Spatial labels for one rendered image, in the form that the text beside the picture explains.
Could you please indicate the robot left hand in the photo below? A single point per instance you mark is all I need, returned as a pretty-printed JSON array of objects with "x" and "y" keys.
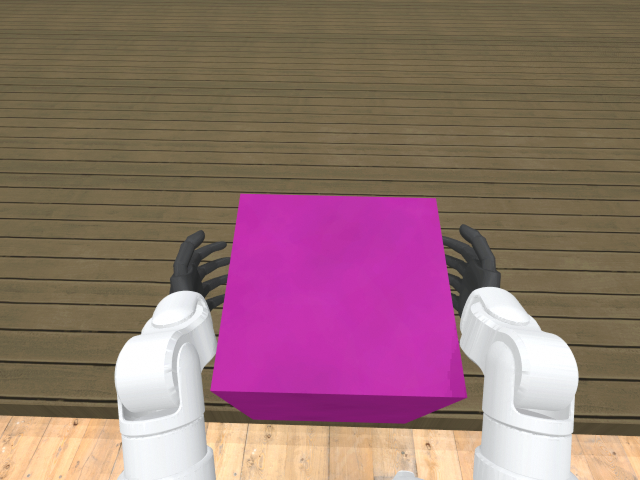
[{"x": 188, "y": 275}]

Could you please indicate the right robot forearm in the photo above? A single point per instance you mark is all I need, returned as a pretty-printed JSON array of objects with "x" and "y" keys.
[{"x": 530, "y": 381}]

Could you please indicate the robot right shin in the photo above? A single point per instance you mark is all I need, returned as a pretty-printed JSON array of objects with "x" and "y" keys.
[{"x": 404, "y": 473}]

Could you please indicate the carton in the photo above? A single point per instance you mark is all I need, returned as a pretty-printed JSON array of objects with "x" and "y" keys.
[{"x": 338, "y": 309}]

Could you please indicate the robot right hand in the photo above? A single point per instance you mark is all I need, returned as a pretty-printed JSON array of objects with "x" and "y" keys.
[{"x": 479, "y": 271}]

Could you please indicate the left robot forearm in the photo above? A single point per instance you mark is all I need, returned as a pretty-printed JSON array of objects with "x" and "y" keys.
[{"x": 160, "y": 394}]

